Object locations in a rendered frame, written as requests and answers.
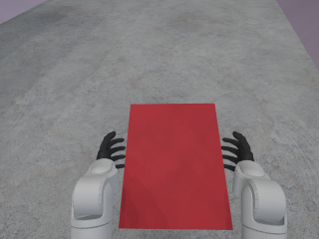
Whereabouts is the left robot hand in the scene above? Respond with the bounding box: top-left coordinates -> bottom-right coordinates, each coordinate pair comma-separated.
96,131 -> 126,169

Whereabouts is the right robot hand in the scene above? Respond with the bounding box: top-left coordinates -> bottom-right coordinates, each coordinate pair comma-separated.
221,131 -> 254,172

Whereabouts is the robot left forearm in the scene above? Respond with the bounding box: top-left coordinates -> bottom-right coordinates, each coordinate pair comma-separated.
71,158 -> 120,239

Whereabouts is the robot right forearm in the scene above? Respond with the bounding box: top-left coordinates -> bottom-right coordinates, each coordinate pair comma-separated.
232,160 -> 287,239

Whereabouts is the carton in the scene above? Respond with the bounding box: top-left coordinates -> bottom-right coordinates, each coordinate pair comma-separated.
119,103 -> 233,230

